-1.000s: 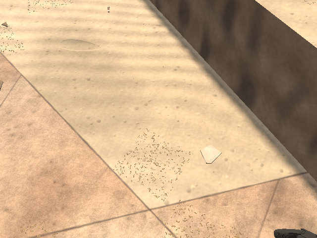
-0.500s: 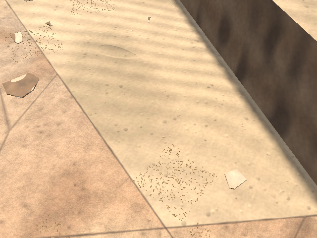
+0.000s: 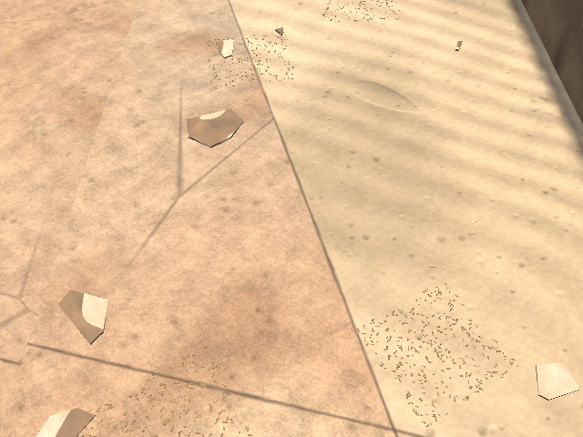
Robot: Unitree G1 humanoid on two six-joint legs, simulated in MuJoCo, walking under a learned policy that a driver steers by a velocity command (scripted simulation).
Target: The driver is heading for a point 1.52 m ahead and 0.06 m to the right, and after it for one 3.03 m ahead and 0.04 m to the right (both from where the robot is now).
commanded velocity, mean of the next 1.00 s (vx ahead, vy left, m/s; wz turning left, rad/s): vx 0.00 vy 0.00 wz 0.20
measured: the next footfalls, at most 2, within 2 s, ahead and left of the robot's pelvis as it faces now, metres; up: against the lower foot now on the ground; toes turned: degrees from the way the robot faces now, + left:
left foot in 0.18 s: +0.02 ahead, +0.14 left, +0.00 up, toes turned +7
right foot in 0.56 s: +0.06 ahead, -0.09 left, +0.00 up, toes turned +9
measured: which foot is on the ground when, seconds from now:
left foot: up 0.00-0.16, down 0.18-1.00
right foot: down 0.00-0.18, up 0.20-0.54, down 0.56-1.00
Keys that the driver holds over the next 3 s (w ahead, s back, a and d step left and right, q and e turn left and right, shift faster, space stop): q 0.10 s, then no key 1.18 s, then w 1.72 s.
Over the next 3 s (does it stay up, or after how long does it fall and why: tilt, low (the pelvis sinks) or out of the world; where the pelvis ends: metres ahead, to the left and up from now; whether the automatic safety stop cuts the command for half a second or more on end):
stays up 0.81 0.12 -0.01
